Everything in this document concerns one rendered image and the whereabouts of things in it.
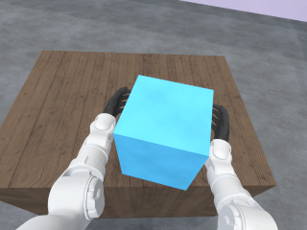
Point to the pedestal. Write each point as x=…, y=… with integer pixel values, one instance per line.
x=65, y=92

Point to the robot left forearm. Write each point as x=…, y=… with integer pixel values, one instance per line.
x=94, y=153

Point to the right robot hand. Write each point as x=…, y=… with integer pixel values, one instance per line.
x=222, y=128

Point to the right robot upper arm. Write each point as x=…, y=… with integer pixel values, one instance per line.
x=235, y=216

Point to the left robot upper arm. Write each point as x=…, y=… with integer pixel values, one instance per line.
x=74, y=201

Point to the carton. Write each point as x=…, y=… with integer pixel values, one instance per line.
x=163, y=134

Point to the robot right forearm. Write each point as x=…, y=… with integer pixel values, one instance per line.
x=222, y=179

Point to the left robot hand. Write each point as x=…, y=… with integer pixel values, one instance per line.
x=115, y=102

